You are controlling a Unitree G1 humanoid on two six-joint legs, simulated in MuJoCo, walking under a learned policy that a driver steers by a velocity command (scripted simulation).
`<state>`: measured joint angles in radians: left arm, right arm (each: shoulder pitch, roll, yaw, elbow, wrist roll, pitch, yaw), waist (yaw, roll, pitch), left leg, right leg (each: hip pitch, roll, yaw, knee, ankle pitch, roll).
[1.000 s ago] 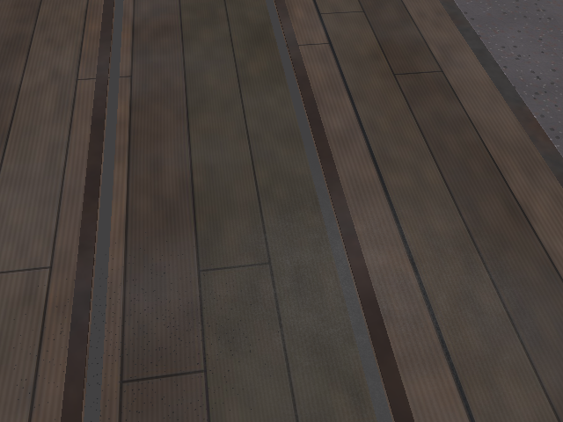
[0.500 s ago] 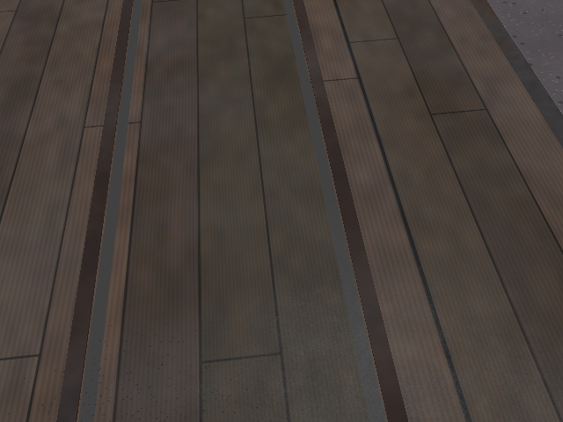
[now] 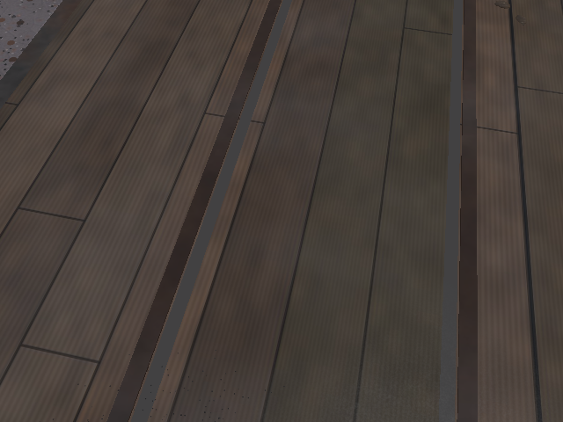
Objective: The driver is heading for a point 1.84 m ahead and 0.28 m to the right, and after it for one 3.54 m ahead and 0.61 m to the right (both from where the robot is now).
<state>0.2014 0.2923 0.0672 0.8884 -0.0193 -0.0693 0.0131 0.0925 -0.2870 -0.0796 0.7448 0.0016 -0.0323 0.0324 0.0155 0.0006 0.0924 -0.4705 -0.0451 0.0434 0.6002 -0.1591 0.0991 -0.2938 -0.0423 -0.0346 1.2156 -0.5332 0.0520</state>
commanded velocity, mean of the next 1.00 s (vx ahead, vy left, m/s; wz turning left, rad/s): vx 0.06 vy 0.00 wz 0.09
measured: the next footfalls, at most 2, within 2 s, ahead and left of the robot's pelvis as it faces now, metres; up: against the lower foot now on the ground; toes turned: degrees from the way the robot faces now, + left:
right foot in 0.36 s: +0.21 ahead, -0.16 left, +0.00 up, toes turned +3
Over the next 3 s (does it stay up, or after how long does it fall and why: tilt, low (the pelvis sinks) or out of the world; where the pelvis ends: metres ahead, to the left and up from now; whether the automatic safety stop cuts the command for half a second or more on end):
stays up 0.20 -0.08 0.01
